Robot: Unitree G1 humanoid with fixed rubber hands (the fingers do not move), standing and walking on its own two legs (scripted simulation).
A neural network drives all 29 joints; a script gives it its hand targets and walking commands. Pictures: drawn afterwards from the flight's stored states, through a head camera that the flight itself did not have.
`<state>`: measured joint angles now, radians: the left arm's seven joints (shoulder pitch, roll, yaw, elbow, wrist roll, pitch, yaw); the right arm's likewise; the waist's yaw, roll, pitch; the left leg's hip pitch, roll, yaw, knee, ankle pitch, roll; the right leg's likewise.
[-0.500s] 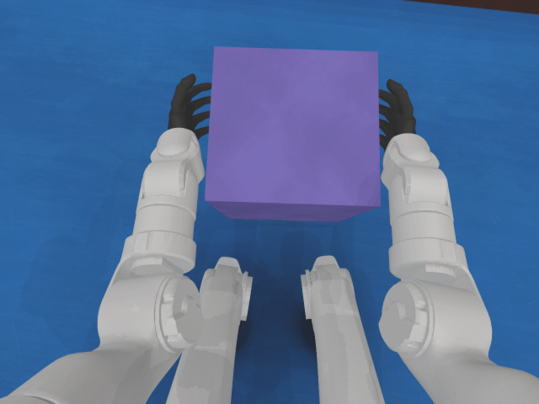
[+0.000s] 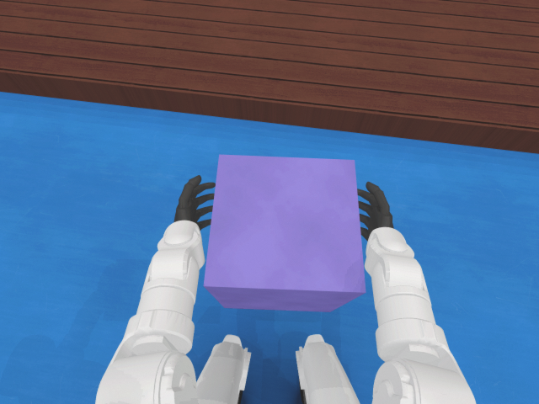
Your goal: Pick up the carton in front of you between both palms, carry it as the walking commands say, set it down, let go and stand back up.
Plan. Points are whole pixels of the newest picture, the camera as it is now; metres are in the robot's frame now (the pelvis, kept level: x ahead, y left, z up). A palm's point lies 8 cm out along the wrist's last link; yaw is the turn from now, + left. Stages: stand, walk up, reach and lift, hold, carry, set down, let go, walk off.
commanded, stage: reach and lift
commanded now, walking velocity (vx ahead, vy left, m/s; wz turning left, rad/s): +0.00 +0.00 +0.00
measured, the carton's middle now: (281, 243) +0.38 -0.01 -0.10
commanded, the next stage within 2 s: hold in 1.58 s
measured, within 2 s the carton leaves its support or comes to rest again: neither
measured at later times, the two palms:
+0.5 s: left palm (146, 205) +0.34 +0.15 +0.12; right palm (415, 214) +0.34 -0.15 +0.11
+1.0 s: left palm (133, 199) +0.33 +0.15 +0.15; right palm (429, 209) +0.33 -0.15 +0.14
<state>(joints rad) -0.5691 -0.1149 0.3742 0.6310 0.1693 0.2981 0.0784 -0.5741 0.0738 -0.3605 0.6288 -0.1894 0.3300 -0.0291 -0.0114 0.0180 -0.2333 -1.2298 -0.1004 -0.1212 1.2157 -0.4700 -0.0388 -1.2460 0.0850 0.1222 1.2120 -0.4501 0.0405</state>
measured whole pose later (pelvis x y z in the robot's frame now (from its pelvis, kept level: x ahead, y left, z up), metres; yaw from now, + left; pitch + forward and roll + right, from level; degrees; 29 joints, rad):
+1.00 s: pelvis +0.03 +0.00 +0.12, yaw +0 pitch -3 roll +0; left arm -0.33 -0.17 0.32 0.39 0.29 0.60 -0.01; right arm -0.33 0.16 -0.30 0.38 -0.29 0.62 0.01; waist 0.00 0.00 0.00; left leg -0.17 -0.05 -0.14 0.46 -0.23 -0.01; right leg -0.19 0.04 0.14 0.46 -0.21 0.02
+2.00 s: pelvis +0.03 +0.00 +0.12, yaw +0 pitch -7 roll +0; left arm -0.29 -0.16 0.25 0.25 0.28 0.75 -0.01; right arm -0.28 0.16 -0.24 0.25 -0.28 0.77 0.01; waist 0.00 0.00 0.01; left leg -0.05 -0.04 -0.14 0.38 -0.20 -0.01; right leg -0.06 0.04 0.13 0.37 -0.18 0.01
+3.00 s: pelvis +0.11 +0.01 +0.10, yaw -1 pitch +4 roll +0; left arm -0.16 -0.10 0.13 -0.13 0.13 1.01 0.07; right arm -0.19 0.14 -0.11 -0.09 -0.14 1.01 -0.07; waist 0.01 -0.01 -0.19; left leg -0.25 0.02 0.02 0.58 -0.40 -0.01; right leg -0.31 -0.05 -0.02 0.65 -0.42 0.01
